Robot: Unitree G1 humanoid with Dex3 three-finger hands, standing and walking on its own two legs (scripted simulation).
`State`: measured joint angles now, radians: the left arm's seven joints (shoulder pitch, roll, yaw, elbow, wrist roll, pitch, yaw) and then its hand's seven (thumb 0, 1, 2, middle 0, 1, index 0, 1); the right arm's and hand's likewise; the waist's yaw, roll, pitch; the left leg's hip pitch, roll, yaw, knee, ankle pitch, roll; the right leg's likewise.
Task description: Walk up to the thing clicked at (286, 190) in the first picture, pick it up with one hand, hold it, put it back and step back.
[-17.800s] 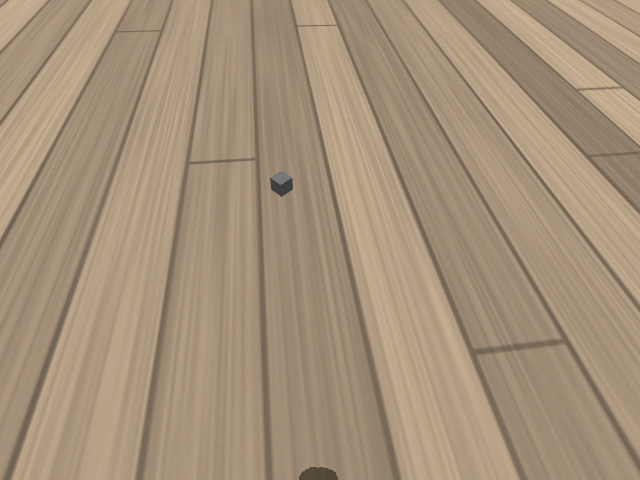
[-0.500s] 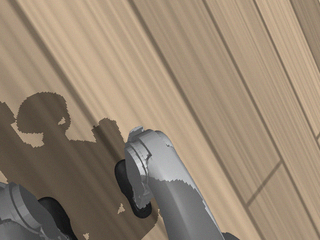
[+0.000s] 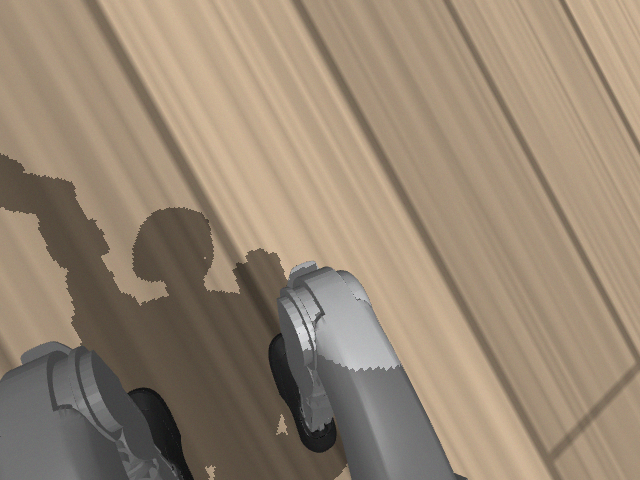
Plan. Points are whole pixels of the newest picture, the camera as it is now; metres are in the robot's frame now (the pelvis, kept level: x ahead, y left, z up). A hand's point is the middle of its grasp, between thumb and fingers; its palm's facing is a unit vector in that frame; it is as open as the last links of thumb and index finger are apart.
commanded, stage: lift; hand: left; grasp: from above
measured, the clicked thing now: out of the picture +0.54 +0.30 -0.18
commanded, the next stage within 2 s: hold in 1.34 s
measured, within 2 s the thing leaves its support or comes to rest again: neither
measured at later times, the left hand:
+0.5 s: hand out of the picture +0.42 +0.30 +0.04, palm faces -0.15 -0.41 -0.90, open 9.8 cm
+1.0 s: hand out of the picture +0.37 +0.27 +0.25, palm faces -0.20 -0.40 -0.89, open 9.9 cm
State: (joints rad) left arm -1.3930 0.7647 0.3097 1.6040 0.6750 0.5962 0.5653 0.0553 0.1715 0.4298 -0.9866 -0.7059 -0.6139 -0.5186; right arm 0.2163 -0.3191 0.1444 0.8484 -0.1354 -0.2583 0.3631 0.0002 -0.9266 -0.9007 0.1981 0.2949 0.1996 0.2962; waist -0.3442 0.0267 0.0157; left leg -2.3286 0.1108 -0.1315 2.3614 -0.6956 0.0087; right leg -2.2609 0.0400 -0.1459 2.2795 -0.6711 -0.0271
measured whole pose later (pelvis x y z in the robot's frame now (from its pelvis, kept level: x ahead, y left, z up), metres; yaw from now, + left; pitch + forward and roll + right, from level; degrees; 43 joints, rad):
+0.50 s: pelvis +0.00 -0.01 +0.11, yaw +6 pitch +34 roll -2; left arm -1.00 0.43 0.12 1.26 0.62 0.71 0.37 0.02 0.14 0.54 -0.96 -0.76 -0.57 -0.56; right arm 0.17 -0.27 0.01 0.89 -0.03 -0.18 0.22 0.00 -0.93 -0.90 0.20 0.30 0.20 0.30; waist -0.17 0.08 -0.24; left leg -1.94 0.10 -0.03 1.98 -0.65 0.00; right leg -1.91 0.03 -0.06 1.96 -0.66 -0.03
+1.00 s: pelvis +0.04 -0.02 +0.31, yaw +9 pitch +21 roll -1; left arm -0.84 0.25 -0.01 1.30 0.55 0.79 0.46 0.03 0.12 0.58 -0.93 -0.77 -0.56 -0.58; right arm 0.23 -0.29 0.01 0.88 0.03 -0.20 0.06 0.01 -0.91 -0.90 0.20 0.30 0.20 0.30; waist -0.13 0.04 -0.20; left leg -1.14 0.08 -0.02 1.27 -0.50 -0.04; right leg -1.10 0.04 -0.07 1.25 -0.52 -0.05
